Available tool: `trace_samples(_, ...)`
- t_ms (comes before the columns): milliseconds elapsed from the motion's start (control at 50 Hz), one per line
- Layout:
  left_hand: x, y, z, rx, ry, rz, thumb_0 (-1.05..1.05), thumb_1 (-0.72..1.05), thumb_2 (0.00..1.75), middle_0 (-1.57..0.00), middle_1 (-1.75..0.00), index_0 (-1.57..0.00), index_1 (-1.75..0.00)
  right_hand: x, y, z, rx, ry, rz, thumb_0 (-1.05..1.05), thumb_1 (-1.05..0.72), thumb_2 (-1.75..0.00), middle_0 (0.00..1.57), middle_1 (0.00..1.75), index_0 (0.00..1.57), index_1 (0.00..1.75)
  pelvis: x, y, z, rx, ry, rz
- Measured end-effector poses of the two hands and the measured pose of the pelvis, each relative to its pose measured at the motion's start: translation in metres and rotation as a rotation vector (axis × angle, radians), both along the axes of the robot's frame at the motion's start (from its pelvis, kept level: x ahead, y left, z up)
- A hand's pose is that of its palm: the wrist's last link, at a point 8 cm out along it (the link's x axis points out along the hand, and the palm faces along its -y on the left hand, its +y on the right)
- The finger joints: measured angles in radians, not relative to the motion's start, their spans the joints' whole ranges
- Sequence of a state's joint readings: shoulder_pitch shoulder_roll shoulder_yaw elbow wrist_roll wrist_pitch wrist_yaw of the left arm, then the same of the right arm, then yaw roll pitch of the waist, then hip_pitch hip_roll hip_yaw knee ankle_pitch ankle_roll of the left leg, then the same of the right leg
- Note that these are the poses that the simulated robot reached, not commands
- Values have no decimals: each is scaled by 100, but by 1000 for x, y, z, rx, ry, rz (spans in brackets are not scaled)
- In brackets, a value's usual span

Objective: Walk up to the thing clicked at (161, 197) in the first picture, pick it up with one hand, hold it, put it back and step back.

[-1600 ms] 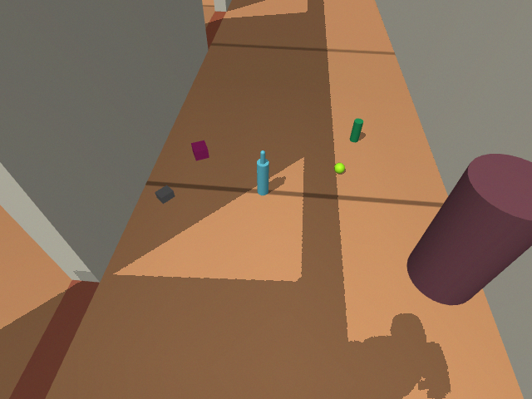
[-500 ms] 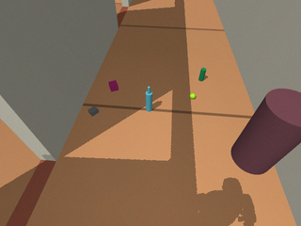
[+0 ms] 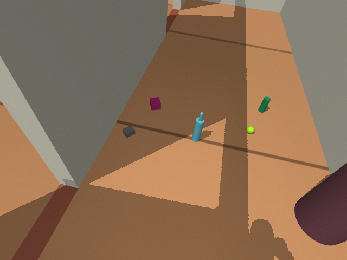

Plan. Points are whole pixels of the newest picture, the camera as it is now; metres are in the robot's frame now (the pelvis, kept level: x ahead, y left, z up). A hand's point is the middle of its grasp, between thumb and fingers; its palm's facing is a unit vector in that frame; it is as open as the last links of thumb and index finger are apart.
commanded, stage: walk up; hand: left
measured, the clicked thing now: (128, 131) +1.06 +0.27 -0.74
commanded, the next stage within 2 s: none
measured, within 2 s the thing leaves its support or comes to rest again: neither
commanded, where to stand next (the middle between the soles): +0.70 -0.01 m, yaw +6 degrees
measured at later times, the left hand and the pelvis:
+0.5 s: hand (92, 195) +0.30 +0.22 -0.11, palm faces +0.07 -0.92 -0.38, open 7.4 cm; pelvis +0.23 -0.05 +0.01, yaw +5 degrees
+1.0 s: hand (94, 165) +0.42 +0.25 -0.15, palm faces +0.05 -0.95 -0.30, open 7.4 cm; pelvis +0.43 -0.01 +0.01, yaw +6 degrees
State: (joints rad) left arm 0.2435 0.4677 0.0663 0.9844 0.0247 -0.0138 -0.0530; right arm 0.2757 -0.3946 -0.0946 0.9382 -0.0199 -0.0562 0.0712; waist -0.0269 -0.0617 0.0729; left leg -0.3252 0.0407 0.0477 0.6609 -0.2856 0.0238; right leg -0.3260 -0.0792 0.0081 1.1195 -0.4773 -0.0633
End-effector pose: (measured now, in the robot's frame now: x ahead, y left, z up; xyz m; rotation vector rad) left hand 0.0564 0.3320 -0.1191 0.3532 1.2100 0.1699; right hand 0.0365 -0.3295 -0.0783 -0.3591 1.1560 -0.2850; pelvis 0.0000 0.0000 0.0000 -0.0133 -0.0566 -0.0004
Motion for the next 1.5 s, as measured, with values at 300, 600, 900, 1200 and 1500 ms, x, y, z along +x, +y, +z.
trace_samples(300,163,-25,34,-6,-96,-14,1,91,90,-21,-30,-20,-30,103,1,-18,76,78,32,1,-90,-89,21,30,21,30,139,-14,8,49,17,42)
trace_samples(600,234,-70,51,21,-101,104,1,91,90,-21,-30,-20,-30,336,-32,-10,75,-50,203,1,-91,-89,21,30,20,30,269,-49,18,25,9,80)
trace_samples(900,300,-38,-5,-47,48,176,1,91,90,-21,-30,-20,-30,501,24,3,11,-112,304,1,-91,-89,21,30,20,30,392,-14,-3,-3,18,116)
trace_samples(1200,456,-31,30,-10,-44,67,1,91,90,-21,-30,-20,-30,531,-3,10,29,-70,172,1,-90,-89,21,30,21,30,491,-23,16,33,-4,87)
trace_samples(1500,566,-93,60,70,-151,51,1,91,90,-21,-30,-20,-30,603,-47,-38,119,50,150,1,-91,-89,20,30,20,30,572,-72,12,55,-3,87)
